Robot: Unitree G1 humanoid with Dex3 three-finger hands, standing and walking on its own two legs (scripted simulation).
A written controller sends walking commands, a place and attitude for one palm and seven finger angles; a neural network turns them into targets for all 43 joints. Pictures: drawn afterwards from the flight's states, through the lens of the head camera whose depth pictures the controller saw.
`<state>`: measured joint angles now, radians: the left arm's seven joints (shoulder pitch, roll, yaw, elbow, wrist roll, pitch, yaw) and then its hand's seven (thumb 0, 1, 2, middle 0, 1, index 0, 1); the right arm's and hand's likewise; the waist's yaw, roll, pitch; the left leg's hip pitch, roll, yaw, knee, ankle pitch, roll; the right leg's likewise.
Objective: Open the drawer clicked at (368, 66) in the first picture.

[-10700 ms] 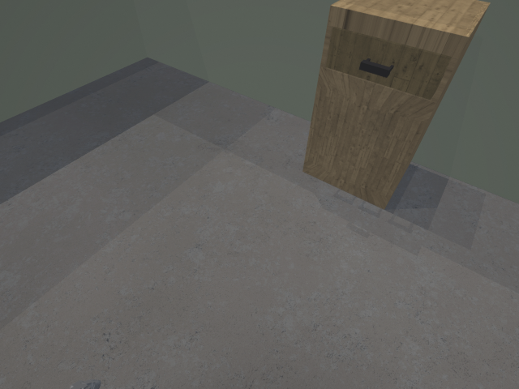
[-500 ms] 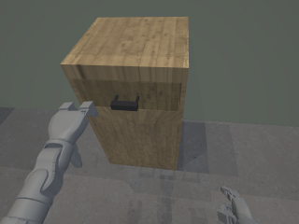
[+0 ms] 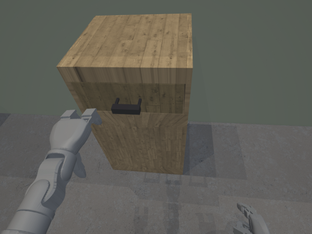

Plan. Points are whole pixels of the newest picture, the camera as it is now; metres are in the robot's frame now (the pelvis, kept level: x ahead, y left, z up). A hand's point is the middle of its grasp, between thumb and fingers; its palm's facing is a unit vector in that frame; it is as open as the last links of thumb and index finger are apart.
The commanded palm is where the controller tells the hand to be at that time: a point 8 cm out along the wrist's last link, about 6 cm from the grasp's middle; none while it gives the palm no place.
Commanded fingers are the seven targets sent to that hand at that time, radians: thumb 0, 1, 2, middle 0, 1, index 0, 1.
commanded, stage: move the hooked fingers above the handle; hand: left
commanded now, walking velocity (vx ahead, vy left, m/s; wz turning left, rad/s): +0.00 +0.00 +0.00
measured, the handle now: (127, 104) +0.57 +0.20 -0.06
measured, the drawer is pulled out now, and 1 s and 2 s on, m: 0.00 0.00 0.00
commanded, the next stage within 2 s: none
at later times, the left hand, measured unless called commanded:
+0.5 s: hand (100, 129) +0.37 +0.21 +0.05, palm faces -0.01 -0.04 -1.00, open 13.8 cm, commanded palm +0.36 +0.22 +0.10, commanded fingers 0.00 -0.50 0.30 -0.30 -1.20 -0.30 -1.20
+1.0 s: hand (112, 114) +0.45 +0.21 +0.03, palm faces -0.03 +0.00 -1.00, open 13.8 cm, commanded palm +0.44 +0.21 +0.08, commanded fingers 0.00 -0.50 0.30 -0.30 -1.20 -0.30 -1.20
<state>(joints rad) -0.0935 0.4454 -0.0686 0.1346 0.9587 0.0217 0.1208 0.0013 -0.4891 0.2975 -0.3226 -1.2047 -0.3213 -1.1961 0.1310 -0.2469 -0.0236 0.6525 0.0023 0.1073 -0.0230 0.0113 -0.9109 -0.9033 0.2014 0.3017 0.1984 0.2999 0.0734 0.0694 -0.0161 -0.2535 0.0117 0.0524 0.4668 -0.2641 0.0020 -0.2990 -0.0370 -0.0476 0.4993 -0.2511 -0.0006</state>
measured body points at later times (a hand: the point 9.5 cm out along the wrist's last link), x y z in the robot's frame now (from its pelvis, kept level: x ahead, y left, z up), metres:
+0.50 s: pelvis -0.01 +0.00 -0.01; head +0.03 -0.03 +0.44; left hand +0.36 +0.21 +0.10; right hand +0.13 -0.26 -0.14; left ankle -0.02 +0.12 -0.74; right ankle +0.00 -0.12 -0.74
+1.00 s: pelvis -0.01 +0.00 -0.02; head +0.06 -0.02 +0.43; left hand +0.44 +0.20 +0.08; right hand +0.04 -0.28 -0.15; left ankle -0.02 +0.12 -0.74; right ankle +0.00 -0.12 -0.74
